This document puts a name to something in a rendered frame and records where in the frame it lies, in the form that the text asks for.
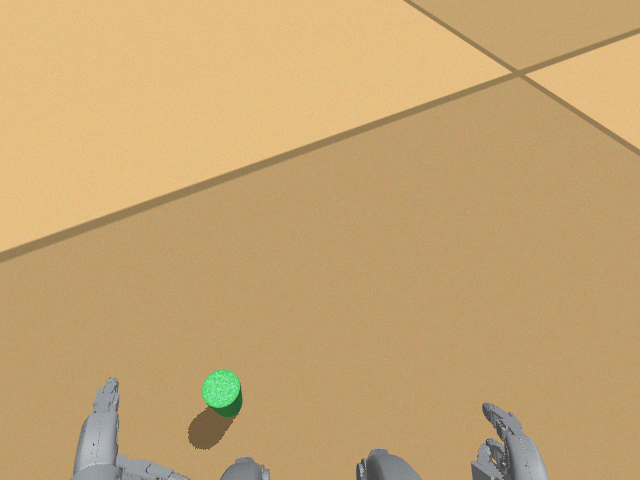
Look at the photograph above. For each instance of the cup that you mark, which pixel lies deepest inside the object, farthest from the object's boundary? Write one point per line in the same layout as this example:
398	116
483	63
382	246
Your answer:
221	391

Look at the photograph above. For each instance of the left robot arm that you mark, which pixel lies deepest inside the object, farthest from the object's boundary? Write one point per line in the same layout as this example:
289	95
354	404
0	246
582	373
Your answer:
98	472

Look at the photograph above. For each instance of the left robot hand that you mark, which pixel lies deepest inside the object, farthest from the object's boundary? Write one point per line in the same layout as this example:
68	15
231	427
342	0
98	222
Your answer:
98	441

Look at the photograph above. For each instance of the right robot hand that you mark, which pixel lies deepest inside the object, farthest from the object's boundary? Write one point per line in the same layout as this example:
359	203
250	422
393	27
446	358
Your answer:
518	459

